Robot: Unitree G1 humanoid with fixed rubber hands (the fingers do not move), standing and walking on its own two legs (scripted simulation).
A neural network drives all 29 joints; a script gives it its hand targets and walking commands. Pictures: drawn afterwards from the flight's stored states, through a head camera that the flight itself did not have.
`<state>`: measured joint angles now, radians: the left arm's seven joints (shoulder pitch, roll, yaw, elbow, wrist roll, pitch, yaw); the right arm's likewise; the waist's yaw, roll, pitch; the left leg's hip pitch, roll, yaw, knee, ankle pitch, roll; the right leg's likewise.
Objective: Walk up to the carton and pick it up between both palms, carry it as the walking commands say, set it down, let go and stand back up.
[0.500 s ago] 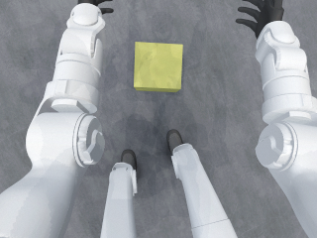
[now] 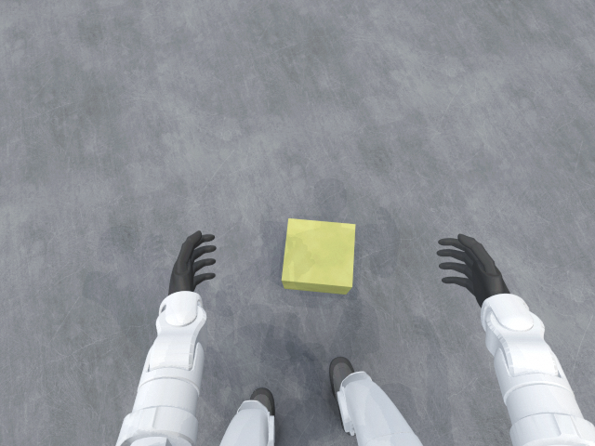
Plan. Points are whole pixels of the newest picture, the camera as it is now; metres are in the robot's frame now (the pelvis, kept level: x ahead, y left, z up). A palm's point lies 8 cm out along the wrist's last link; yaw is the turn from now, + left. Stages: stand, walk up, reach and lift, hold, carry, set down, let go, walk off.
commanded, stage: let go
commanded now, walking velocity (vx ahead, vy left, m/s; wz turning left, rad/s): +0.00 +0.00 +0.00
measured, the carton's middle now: (318, 257) +0.49 -0.08 -0.67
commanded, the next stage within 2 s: stand in 0.98 s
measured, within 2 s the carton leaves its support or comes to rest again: neither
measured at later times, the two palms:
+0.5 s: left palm (75, 386) +0.23 +0.26 -0.04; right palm (468, 355) +0.21 -0.19 -0.04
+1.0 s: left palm (99, 408) +0.21 +0.23 -0.04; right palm (497, 360) +0.20 -0.23 -0.05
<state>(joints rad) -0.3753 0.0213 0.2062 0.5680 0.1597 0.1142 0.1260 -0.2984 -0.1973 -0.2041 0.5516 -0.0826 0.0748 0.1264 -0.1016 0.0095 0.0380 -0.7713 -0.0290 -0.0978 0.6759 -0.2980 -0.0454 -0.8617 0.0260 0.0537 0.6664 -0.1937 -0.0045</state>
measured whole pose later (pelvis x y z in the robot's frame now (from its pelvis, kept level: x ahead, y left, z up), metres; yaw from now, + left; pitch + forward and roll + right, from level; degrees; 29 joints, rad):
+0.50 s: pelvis +0.05 +0.04 +0.03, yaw -1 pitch +1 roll -1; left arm 0.18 0.18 0.05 0.47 0.03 0.07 -0.02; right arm 0.21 -0.20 -0.03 0.43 -0.03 0.09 0.08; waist -0.03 0.03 0.05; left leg -0.14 -0.03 -0.08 0.45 -0.32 0.01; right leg -0.21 0.01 0.07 0.41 -0.21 0.03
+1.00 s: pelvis +0.05 +0.01 +0.03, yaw -3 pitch -2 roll -1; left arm 0.26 0.20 0.00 0.49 0.02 0.04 -0.01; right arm 0.22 -0.23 0.01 0.46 -0.02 0.14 -0.01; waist 0.00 0.03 0.03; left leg -0.10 0.02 -0.05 0.51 -0.39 -0.02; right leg -0.21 0.05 0.08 0.51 -0.26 0.00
